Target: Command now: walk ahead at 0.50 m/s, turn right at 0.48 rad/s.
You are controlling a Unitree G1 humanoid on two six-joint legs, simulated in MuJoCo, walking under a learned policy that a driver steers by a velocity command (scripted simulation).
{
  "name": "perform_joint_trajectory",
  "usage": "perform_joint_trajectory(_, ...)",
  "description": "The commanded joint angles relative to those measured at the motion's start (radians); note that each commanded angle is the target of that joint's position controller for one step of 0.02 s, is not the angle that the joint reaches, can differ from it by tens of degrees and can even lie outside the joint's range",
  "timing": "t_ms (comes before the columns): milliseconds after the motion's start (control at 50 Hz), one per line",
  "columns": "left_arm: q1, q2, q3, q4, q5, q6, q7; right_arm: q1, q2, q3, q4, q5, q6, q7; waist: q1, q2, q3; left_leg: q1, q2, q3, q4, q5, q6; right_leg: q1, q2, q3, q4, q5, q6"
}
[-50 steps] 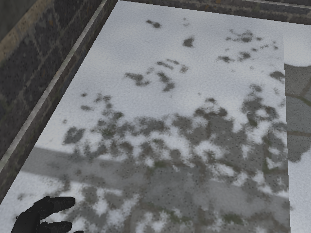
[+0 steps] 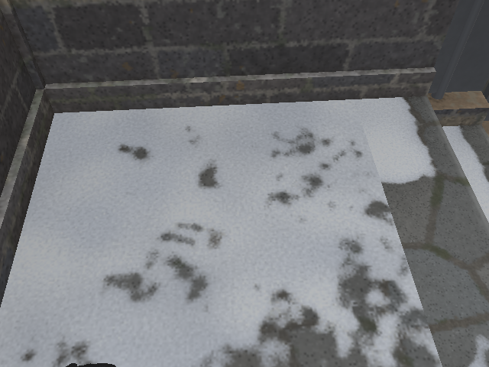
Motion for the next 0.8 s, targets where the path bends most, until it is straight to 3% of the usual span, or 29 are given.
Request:
perform_joint_trajectory(20,-0.082,0.092,0.030,-0.119,0.004,-0.015,-0.015,-0.006,-0.200,-0.053,-0.040,0.013,0.013,-0.015,0.035,0.121,0.027,0.038,0.300,-0.045,0.095,0.849,0.120,0.021,0.051,-0.071,-0.028,-0.133,-0.049)
perform_joint_trajectory(40,-0.008,0.119,0.045,-0.107,0.008,-0.011,-0.014,-0.018,-0.213,-0.058,-0.045,0.015,0.021,-0.023,0.082,0.135,-0.026,0.037,0.291,-0.023,0.210,1.011,0.106,0.128,0.088,-0.098,-0.035,-0.169,-0.072)
perform_joint_trajectory(60,0.145,0.161,0.073,-0.068,0.005,-0.009,-0.007,-0.035,-0.209,-0.056,-0.053,0.015,0.029,-0.031,0.167,0.115,-0.108,-0.023,0.256,0.011,0.406,1.053,0.077,0.338,0.129,-0.109,-0.099,-0.115,-0.106)
perform_joint_trajectory(80,0.320,0.236,0.104,-0.029,0.004,-0.001,0.011,-0.027,-0.177,-0.041,-0.074,-0.002,0.023,-0.037,0.240,0.032,-0.212,-0.257,0.217,0.014,0.693,0.803,0.039,0.659,0.039,0.058,-0.105,-0.075,-0.163)
perform_joint_trajectory(100,0.311,0.348,0.119,-0.034,-0.004,-0.003,0.021,0.071,-0.031,0.006,-0.130,-0.036,-0.006,-0.019,0.125,-0.238,-0.296,-0.722,0.004,-0.037,1.048,-0.149,-0.024,1.001,-0.221,0.606,-0.163,-0.180,-0.344)
perform_joint_trajectory(120,0.347,0.267,0.097,-0.054,-0.003,-0.013,0.021,-0.006,-0.106,-0.003,-0.132,-0.010,-0.045,-0.002,0.197,-0.147,-0.413,-0.842,-0.009,-0.248,1.176,-0.250,-0.018,1.062,-0.276,0.810,-0.283,-0.280,-0.386)
perform_joint_trajectory(140,0.313,0.221,0.083,-0.046,0.006,-0.020,0.022,-0.104,-0.148,-0.016,-0.167,0.026,-0.065,0.008,0.209,-0.101,-0.271,-0.915,0.042,-0.258,1.165,-0.159,-0.002,0.970,-0.236,0.651,-0.300,-0.214,-0.332)
perform_joint_trajectory(160,0.254,0.198,0.075,-0.050,0.003,-0.023,0.023,-0.133,-0.136,-0.010,-0.175,0.020,-0.076,0.006,0.170,-0.017,-0.183,-0.886,0.086,-0.249,1.078,-0.071,0.007,0.823,-0.189,0.526,-0.304,-0.130,-0.295)
perform_joint_trajectory(180,0.189,0.176,0.068,-0.062,0.005,-0.021,0.023,-0.147,-0.136,-0.015,-0.172,-0.003,-0.076,0.000,0.131,0.023,-0.123,-0.832,0.112,-0.241,0.995,-0.028,-0.002,0.689,-0.153,0.449,-0.321,-0.035,-0.272)
perform_joint_trajectory(200,0.149,0.153,0.058,-0.077,0.014,-0.021,0.026,-0.135,-0.143,-0.022,-0.172,-0.014,-0.066,-0.001,0.095,0.006,-0.099,-0.766,0.129,-0.245,0.954,0.002,-0.012,0.595,-0.126,0.402,-0.348,0.041,-0.268)
perform_joint_trajectory(240,0.122,0.156,0.058,-0.077,0.014,-0.024,0.032,-0.108,-0.124,-0.022,-0.170,-0.021,-0.044,-0.001,0.061,-0.014,-0.079,-0.713,0.131,-0.232,0.889,0.022,-0.042,0.493,-0.106,0.367,-0.386,0.102,-0.279)
perform_joint_trajectory(280,0.136,0.175,0.062,-0.061,0.011,-0.026,0.043,-0.132,-0.099,-0.016,-0.177,-0.026,-0.028,-0.005,0.061,-0.011,-0.051,-0.702,0.120,-0.212,0.799,0.078,-0.072,0.411,-0.080,0.310,-0.401,0.137,-0.276)
perform_joint_trajectory(340,0.176,0.192,0.066,-0.034,0.006,-0.019,0.059,-0.253,-0.067,-0.005,-0.206,-0.026,-0.026,-0.005,0.103,-0.027,-0.022,-0.676,0.086,-0.204,0.575,0.277,-0.089,0.364,-0.026,0.254,-0.394,0.079,-0.230)
perform_joint_trajectory(380,0.207,0.200,0.069,-0.018,0.000,-0.009,0.064,-0.333,-0.053,0.002,-0.223,-0.018,-0.031,0.008,0.138,-0.035,-0.012,-0.624,0.053,-0.207,0.433,0.377,-0.086,0.360,-0.013,0.259,-0.386,0.001,-0.205)
perform_joint_trajectory(440,0.243,0.200,0.069,0.009,-0.006,-0.001,0.072,-0.392,-0.082,-0.007,-0.237,-0.001,-0.045,0.019,0.153,-0.053,-0.010,-0.579,0.030,-0.237,0.330,0.414,-0.072,0.414,-0.039,0.329,-0.350,-0.082,-0.184)
perform_joint_trajectory(480,0.256,0.187,0.066,0.024,-0.007,0.004,0.072,-0.389,-0.104,-0.017,-0.235,-0.006,-0.055,0.018,0.149,-0.073,-0.019,-0.556,0.024,-0.252,0.292,0.352,-0.054,0.479,-0.052,0.381,-0.288,-0.100,-0.172)
perform_joint_trajectory(520,0.245,0.186,0.068,0.025,-0.006,0.010,0.067,-0.338,-0.119,-0.028,-0.228,-0.007,-0.062,0.014,0.119,-0.095,-0.017,-0.487,0.014,-0.236,0.256,0.253,-0.023,0.499,-0.056,0.424,-0.220,-0.058,-0.157)
perform_joint_trajectory(540,0.232,0.167,0.062,0.022,-0.005,0.012,0.064,-0.264,-0.128,-0.038,-0.208,-0.011,-0.066,0.008,0.078,-0.094,-0.046,-0.370,0.014,-0.218,0.215,0.262,0.001,0.479,-0.024,0.418,-0.155,-0.030,-0.136)
perform_joint_trajectory(560,0.219,0.123,0.045,0.013,0.007,0.010,0.060,-0.137,-0.162,-0.053,-0.190,-0.030,-0.071,0.001,0.016,-0.057,-0.146,-0.151,0.109,-0.290,0.240,0.256,0.055,0.403,0.030,0.365,0.030,-0.044,-0.100)
perform_joint_trajectory(580,0.304,0.062,0.026,-0.005,0.003,0.002,0.060,0.012,-0.249,-0.075,-0.173,-0.047,-0.066,-0.007,0.001,0.143,-0.305,0.213,0.330,-0.596,0.231,0.186,0.180,0.128,0.152,0.228,0.360,-0.275,-0.025)
perform_joint_trajectory(600,0.369,0.084,0.022,-0.020,-0.011,-0.008,0.062,0.055,-0.248,-0.083,-0.145,-0.019,-0.050,0.005,0.027,0.384,-0.355,0.294,0.474,-0.967,0.116,-0.061,0.274,-0.090,0.153,0.180,0.584,-0.603,0.005)
perform_joint_trajectory(620,0.310,0.180,0.046,0.002,-0.020,-0.002,0.065,-0.006,-0.154,-0.058,-0.166,-0.008,-0.043,0.006,0.011,0.232,-0.214,0.170,0.448,-0.885,0.078,-0.170,0.239,-0.147,0.085,0.195,0.678,-0.530,0.017)
perform_joint_trajectory(640,0.219,0.203,0.054,-0.010,-0.012,0.008,0.067,-0.053,-0.111,-0.045,-0.174,-0.012,-0.034,0.003,0.006,0.146,-0.109,0.039,0.398,-0.716,0.069,-0.122,0.197,-0.138,0.046,0.152,0.687,-0.445,0.023)
perform_joint_trajectory(660,0.174,0.186,0.055,-0.023,-0.003,0.011,0.067,-0.087,-0.091,-0.035,-0.166,-0.019,-0.029,0.003,0.026,0.104,-0.038,-0.080,0.342,-0.600,0.034,-0.035,0.180,-0.107,0.022,0.134,0.646,-0.391,0.021)
perform_joint_trajectory(680,0.155,0.177,0.062,-0.027,-0.001,0.016,0.065,-0.118,-0.072,-0.028,-0.160,-0.021,-0.032,0.002,0.047,0.125,0.000,-0.143,0.296,-0.503,0.008,0.049,0.159,-0.080,-0.008,0.129,0.595,-0.346,0.016)
perform_joint_trajectory(720,0.172,0.131,0.057,-0.023,-0.009,0.028,0.058,-0.126,-0.069,-0.030,-0.144,-0.019,-0.042,0.003,0.063,0.160,0.012,-0.204,0.260,-0.384,-0.038,0.148,0.155,-0.023,-0.026,0.098,0.558,-0.300,0.016)
perform_joint_trajectory(800,0.098,0.090,0.048,-0.063,-0.001,0.036,0.058,-0.101,-0.110,-0.048,-0.101,-0.007,-0.053,0.000,0.053,0.105,0.034,-0.165,0.283,-0.260,-0.079,0.313,0.184,-0.090,-0.043,0.097,0.396,-0.187,0.028)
